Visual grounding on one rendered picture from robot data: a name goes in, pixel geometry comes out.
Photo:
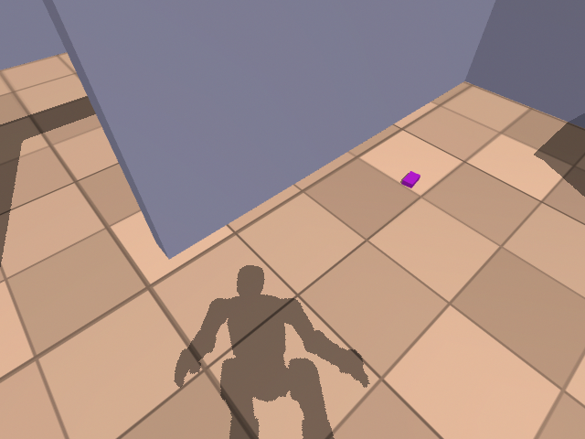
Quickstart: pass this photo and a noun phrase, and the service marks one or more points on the small box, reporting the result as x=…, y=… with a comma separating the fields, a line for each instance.
x=411, y=179

